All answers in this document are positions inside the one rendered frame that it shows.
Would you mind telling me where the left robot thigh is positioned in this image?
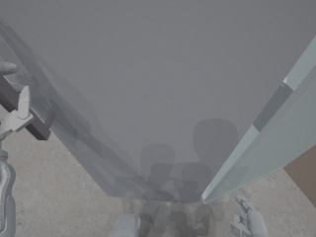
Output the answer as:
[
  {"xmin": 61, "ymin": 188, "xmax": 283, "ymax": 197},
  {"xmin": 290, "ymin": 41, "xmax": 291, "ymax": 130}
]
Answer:
[{"xmin": 108, "ymin": 212, "xmax": 141, "ymax": 237}]

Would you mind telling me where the robot right hand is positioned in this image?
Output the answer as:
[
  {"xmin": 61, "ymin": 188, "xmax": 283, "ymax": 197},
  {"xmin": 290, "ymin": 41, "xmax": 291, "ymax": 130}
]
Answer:
[{"xmin": 230, "ymin": 194, "xmax": 270, "ymax": 237}]

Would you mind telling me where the left robot forearm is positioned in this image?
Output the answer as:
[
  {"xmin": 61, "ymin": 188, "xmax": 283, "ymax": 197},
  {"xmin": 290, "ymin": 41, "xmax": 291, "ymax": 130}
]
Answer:
[{"xmin": 0, "ymin": 149, "xmax": 16, "ymax": 237}]

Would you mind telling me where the handle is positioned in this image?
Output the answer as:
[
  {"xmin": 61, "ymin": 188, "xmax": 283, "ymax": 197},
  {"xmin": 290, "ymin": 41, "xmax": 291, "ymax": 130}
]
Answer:
[{"xmin": 0, "ymin": 73, "xmax": 56, "ymax": 141}]

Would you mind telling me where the fridge door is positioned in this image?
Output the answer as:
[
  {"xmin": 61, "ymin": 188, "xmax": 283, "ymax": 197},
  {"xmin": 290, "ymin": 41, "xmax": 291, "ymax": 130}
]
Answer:
[{"xmin": 0, "ymin": 0, "xmax": 316, "ymax": 202}]

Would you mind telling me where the robot left hand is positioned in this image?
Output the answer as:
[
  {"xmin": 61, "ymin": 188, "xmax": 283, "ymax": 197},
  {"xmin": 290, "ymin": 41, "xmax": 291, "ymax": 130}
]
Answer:
[{"xmin": 0, "ymin": 61, "xmax": 35, "ymax": 149}]

